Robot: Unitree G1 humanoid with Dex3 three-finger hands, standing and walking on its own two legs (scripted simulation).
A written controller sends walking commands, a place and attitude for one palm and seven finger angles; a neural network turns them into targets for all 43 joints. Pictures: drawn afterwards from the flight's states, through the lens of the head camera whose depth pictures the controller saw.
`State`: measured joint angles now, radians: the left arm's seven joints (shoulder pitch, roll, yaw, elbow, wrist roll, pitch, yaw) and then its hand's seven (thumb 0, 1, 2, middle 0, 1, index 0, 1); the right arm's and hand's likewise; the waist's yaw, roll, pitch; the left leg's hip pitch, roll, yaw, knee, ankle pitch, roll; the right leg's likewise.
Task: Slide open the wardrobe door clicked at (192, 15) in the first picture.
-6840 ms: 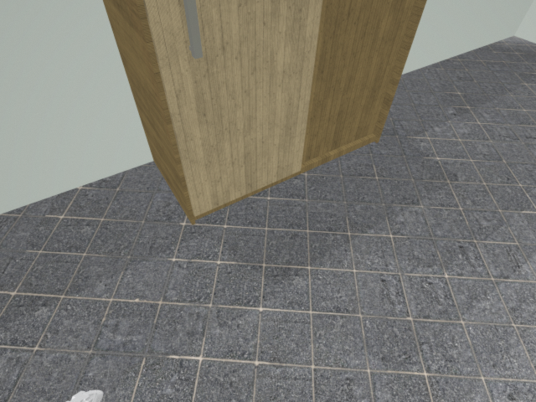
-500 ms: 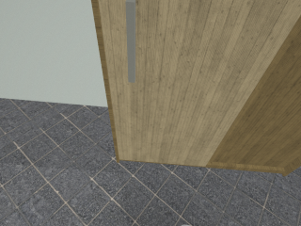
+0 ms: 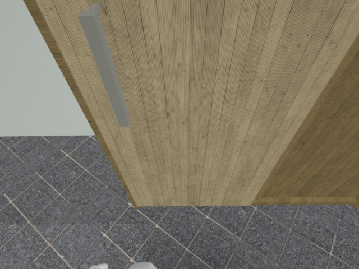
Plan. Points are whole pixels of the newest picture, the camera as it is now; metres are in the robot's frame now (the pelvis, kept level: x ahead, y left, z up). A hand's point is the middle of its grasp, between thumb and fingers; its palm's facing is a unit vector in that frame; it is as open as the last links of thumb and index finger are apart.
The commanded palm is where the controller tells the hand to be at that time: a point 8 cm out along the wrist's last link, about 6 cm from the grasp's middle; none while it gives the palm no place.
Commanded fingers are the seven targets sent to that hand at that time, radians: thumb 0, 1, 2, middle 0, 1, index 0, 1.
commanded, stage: come to a stop and stand still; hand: left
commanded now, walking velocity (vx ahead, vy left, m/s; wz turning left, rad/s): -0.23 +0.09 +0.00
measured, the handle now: (112, 74) +0.48 +0.17 +0.18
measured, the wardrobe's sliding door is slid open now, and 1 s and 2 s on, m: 0.00 0.00 0.00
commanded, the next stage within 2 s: none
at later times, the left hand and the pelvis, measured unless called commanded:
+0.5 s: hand out of the picture +0.00 +0.25 -0.17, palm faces +0.03 -0.98 -0.20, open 7.4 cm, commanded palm none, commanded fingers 0.00 0.90 0.90 -0.20 -0.30 -0.20 -0.30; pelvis -0.01 +0.05 +0.01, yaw -1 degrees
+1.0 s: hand out of the picture -0.03 +0.16 -0.17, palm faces +0.00 -0.99 -0.16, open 7.3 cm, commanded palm none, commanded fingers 0.00 0.90 0.90 -0.20 -0.30 -0.20 -0.30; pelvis -0.03 +0.00 +0.00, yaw -1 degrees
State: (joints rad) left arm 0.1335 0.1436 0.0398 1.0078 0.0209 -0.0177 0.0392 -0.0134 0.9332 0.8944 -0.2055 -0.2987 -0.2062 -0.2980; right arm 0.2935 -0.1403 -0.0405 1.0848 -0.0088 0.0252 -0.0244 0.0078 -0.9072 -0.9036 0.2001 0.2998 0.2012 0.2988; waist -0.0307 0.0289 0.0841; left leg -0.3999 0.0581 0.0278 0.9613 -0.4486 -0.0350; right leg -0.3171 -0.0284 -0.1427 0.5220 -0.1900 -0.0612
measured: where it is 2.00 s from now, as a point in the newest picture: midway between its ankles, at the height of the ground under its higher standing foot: outside the picture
